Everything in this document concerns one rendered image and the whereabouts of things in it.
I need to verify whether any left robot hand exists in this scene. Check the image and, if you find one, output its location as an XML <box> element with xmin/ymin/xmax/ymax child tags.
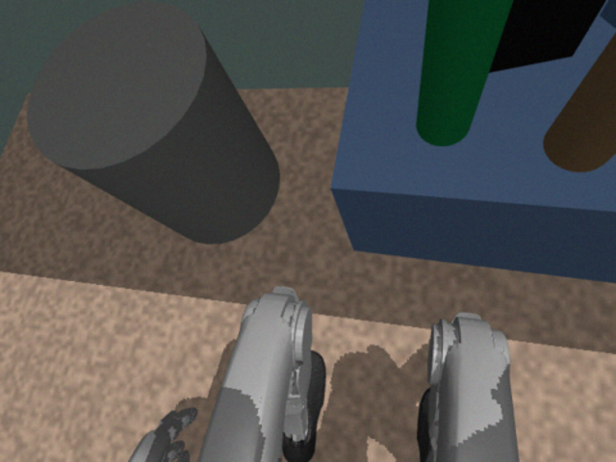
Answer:
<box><xmin>128</xmin><ymin>408</ymin><xmax>198</xmax><ymax>462</ymax></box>

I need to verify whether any left robot foot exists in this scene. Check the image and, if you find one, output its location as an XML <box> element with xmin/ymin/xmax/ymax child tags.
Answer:
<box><xmin>282</xmin><ymin>350</ymin><xmax>326</xmax><ymax>462</ymax></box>

